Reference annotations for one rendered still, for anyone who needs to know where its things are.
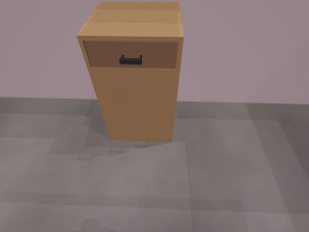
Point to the cabinet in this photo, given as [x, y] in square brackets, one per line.
[137, 104]

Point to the handle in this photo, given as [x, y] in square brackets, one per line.
[130, 61]

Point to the drawer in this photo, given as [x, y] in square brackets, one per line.
[155, 55]

